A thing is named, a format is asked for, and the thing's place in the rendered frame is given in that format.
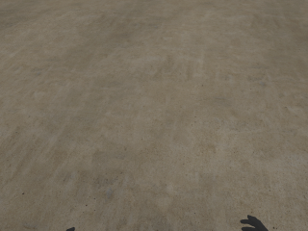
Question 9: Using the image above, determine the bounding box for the robot right hand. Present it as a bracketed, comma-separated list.
[240, 215, 269, 231]

